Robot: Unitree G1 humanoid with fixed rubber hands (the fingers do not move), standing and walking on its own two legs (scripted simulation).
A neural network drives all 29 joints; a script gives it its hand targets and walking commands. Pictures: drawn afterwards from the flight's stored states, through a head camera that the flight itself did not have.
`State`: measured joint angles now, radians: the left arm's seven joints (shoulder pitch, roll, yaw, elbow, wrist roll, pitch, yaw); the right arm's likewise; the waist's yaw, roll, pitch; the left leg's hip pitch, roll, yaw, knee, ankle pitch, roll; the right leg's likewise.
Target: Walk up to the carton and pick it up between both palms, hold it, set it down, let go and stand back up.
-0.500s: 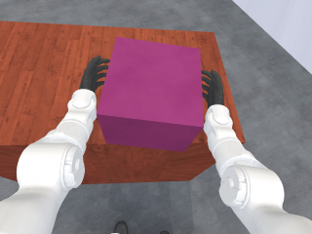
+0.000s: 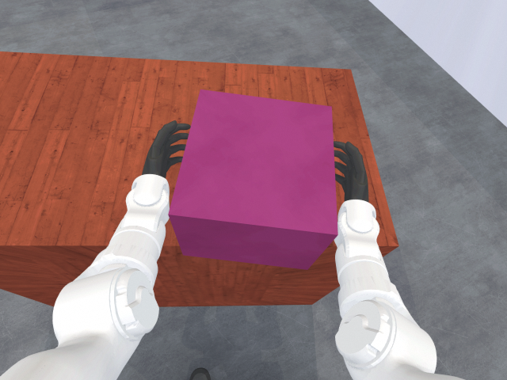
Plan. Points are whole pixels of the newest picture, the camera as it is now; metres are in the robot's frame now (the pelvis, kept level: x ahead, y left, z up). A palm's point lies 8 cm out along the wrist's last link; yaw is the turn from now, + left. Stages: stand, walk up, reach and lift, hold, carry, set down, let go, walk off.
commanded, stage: reach and lift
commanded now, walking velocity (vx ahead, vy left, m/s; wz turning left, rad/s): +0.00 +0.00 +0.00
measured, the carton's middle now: (255, 182) +0.45 -0.01 -0.01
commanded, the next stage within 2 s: none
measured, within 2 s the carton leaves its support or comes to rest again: leaves its support in 1.56 s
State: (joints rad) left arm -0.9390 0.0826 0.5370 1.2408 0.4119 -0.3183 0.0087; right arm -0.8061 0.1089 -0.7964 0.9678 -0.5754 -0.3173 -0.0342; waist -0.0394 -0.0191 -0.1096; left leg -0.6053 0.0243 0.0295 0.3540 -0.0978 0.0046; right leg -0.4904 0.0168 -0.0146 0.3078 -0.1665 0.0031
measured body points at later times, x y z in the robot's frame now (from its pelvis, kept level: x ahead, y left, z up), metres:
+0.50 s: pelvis +0.01 -0.01 +0.00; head +0.12 +0.01 +0.44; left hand +0.46 +0.15 +0.02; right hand +0.42 -0.17 +0.02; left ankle +0.02 +0.11 -0.74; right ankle -0.04 -0.12 -0.74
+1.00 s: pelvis +0.00 +0.00 +0.00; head +0.12 +0.02 +0.44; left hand +0.46 +0.15 +0.02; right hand +0.42 -0.17 +0.02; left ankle +0.02 +0.11 -0.74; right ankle -0.04 -0.12 -0.74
